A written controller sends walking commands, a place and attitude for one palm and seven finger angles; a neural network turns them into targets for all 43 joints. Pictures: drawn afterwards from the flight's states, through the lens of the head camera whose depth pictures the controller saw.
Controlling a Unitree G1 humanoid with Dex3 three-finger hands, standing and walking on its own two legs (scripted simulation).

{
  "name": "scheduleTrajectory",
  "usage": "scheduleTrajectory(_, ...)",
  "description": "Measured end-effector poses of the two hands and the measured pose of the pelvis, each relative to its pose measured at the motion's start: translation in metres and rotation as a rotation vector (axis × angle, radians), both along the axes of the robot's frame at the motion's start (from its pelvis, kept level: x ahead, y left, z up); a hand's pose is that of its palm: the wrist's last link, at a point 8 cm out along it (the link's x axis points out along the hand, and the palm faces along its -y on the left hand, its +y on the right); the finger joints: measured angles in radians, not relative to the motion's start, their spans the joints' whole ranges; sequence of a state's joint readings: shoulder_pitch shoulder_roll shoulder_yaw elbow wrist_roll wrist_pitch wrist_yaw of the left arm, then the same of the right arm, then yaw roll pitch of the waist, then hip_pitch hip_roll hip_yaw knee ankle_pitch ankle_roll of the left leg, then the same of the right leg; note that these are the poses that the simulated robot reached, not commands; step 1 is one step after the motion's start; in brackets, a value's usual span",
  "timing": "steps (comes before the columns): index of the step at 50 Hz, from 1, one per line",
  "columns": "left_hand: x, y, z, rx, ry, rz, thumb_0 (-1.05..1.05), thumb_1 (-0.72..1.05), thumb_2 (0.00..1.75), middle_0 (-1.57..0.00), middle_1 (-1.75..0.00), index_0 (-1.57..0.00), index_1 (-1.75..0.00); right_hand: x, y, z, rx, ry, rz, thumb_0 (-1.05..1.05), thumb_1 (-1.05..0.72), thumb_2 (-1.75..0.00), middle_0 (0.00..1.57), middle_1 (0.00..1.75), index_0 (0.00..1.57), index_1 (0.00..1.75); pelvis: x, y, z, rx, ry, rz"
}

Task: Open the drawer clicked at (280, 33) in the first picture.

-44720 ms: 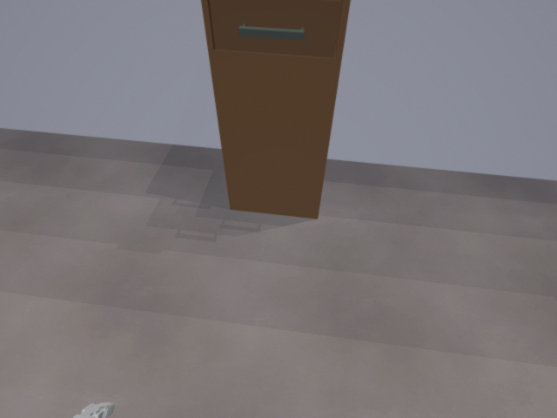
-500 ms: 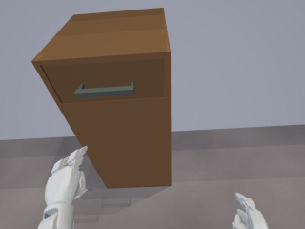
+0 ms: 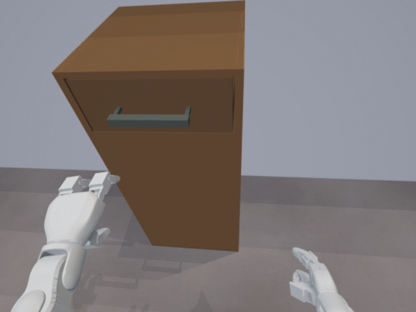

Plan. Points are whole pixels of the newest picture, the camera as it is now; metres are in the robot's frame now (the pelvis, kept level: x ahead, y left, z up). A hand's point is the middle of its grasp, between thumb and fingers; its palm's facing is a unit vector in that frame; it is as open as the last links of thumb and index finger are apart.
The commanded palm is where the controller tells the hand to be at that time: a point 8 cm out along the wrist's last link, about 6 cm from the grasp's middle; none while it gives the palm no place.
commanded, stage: raise the hand with hooked fingers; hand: left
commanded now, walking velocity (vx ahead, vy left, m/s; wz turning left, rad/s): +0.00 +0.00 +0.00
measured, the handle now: (150, 115) +0.51 +0.20 +0.11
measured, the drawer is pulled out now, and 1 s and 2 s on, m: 0.00 0.00 0.00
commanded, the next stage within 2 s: move the hooked fingers above the handle in 1.20 s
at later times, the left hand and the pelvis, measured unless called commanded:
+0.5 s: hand (62, 166) +0.29 +0.28 +0.17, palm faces +0.16 -0.07 -0.98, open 13.4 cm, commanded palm +0.25 +0.28 +0.24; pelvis +0.00 +0.04 +0.02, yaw +1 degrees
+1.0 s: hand (55, 159) +0.28 +0.27 +0.20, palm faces +0.07 -0.06 -1.00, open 13.9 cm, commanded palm +0.25 +0.28 +0.28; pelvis -0.03 +0.03 +0.02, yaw +1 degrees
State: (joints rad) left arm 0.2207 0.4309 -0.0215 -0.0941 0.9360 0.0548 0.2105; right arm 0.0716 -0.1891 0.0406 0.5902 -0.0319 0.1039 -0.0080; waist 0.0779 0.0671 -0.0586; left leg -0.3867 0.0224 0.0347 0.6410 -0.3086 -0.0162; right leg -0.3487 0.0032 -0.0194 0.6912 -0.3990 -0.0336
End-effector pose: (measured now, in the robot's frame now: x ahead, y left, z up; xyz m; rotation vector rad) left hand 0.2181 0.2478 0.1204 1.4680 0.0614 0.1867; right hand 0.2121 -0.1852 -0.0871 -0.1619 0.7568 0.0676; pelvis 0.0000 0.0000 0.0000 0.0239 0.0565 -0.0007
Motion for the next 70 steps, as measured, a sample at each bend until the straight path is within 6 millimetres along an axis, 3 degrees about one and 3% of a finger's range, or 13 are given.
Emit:
scheduleTrajectory(5, 0.007, 0.004, 0.011, -0.009, 0.071, -0.036, 0.0, 0.07, 0.54, -0.27, -0.84, -0.28, -0.83, -0.016, -0.016, -0.004, -0.032, 0.069, -0.049, 0.02, -0.9, -0.9, 0.21, 0.3, 0.21, 0.3, 0.011, 0.007, 0.007, -0.001, -0.013, -0.015)
scheduleTrajectory(12, 0.007, 0.019, 0.049, 0.008, -0.055, -0.055, 0.0, -0.1, 0.47, -0.29, -0.94, -0.29, -0.93, -0.016, -0.032, -0.005, -0.106, 0.121, -0.069, 0.02, -0.9, -0.9, 0.2, 0.3, 0.2, 0.3, 0.015, 0.02, 0.012, -0.011, -0.025, 0.008)
scheduleTrajectory(20, 0.032, 0.036, 0.078, 0.022, -0.08, -0.032, 0.0, -0.28, 0.39, -0.3, -1.06, -0.3, -1.05, 0.003, -0.004, 0.007, -0.059, 0.074, -0.056, 0.02, -0.9, -0.9, 0.2, 0.29, 0.2, 0.3, 0.008, 0.032, 0.016, -0.014, -0.052, 0.023)
scheduleTrajectory(26, 0.046, 0.035, 0.108, 0.039, -0.086, -0.076, 0.0, -0.4, 0.34, -0.31, -1.14, -0.31, -1.14, 0.012, 0.026, 0.019, -0.006, 0.015, -0.015, 0.02, -0.9, -0.9, 0.2, 0.29, 0.2, 0.3, 0.002, 0.037, 0.019, -0.018, -0.075, 0.022)
scheduleTrajectory(32, 0.052, 0.042, 0.14, 0.067, -0.105, -0.071, 0.0, -0.47, 0.31, -0.31, -1.19, -0.32, -1.18, 0.005, 0.04, 0.021, 0.019, 0.015, 0.025, 0.01, -0.9, -0.9, 0.2, 0.3, 0.2, 0.3, -0.007, 0.04, 0.02, -0.019, -0.089, 0.025)
scheduleTrajectory(38, 0.055, 0.052, 0.157, 0.071, -0.073, -0.039, 0.0, -0.49, 0.3, -0.31, -1.2, -0.32, -1.19, -0.014, 0.035, 0.015, 0.002, 0.052, 0.035, 0.01, -0.9, -0.9, 0.21, 0.3, 0.21, 0.3, -0.017, 0.039, 0.021, -0.02, -0.092, 0.034)
scheduleTrajectory(41, 0.055, 0.05, 0.157, 0.071, -0.049, -0.054, 0.0, -0.49, 0.3, -0.31, -1.2, -0.32, -1.19, -0.024, 0.027, 0.011, -0.006, 0.068, 0.021, 0.01, -0.9, -0.9, 0.21, 0.3, 0.21, 0.3, -0.02, 0.039, 0.021, -0.02, -0.091, 0.032)
scheduleTrajectory(49, 0.042, 0.031, 0.133, 0.049, 0.014, -0.176, 0.0, -0.49, 0.3, -0.31, -1.2, -0.32, -1.2, -0.048, 0.003, 0.007, -0.04, 0.09, -0.018, 0.02, -0.9, -0.9, 0.2, 0.29, 0.2, 0.3, -0.025, 0.035, 0.021, -0.02, -0.096, 0.024)
scheduleTrajectory(53, 0.035, 0.026, 0.14, 0.058, -0.059, -0.209, 0.0, -0.49, 0.3, -0.32, -1.21, -0.32, -1.2, -0.053, -0.003, 0.006, -0.055, 0.096, -0.02, 0.02, -0.9, -0.9, 0.2, 0.29, 0.2, 0.3, -0.028, 0.032, 0.021, -0.021, -0.1, 0.029)
scheduleTrajectory(60, 0.036, 0.039, 0.16, 0.057, -0.138, -0.085, 0.0, -0.49, 0.3, -0.32, -1.21, -0.32, -1.2, -0.049, -0.002, 0.003, -0.023, 0.091, -0.011, 0.02, -0.9, -0.9, 0.2, 0.29, 0.2, 0.3, -0.031, 0.026, 0.02, -0.02, -0.095, 0.033)
scheduleTrajectory(64, 0.038, 0.037, 0.151, 0.051, -0.068, -0.044, 0.0, -0.49, 0.3, -0.31, -1.21, -0.32, -1.2, -0.04, 0.001, 0.006, -0.001, 0.062, -0.003, 0.02, -0.9, -0.9, 0.2, 0.29, 0.2, 0.3, -0.031, 0.024, 0.02, -0.017, -0.095, 0.034)
scheduleTrajectory(70, 0.037, 0.016, 0.133, 0.058, 0.016, -0.149, 0.0, -0.49, 0.3, -0.31, -1.21, -0.32, -1.2, -0.027, 0.003, 0.014, -0.007, 0.008, 0.006, 0.02, -0.9, -0.9, 0.2, 0.29, 0.2, 0.3, -0.027, 0.022, 0.02, -0.017, -0.101, 0.037)
